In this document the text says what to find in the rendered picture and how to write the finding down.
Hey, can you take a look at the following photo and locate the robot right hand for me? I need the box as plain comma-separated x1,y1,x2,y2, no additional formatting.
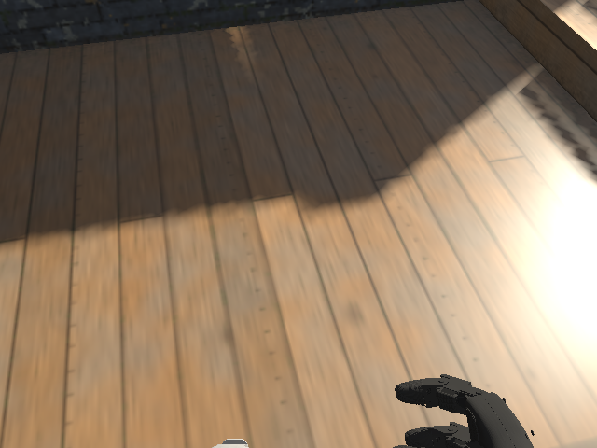
393,374,534,448

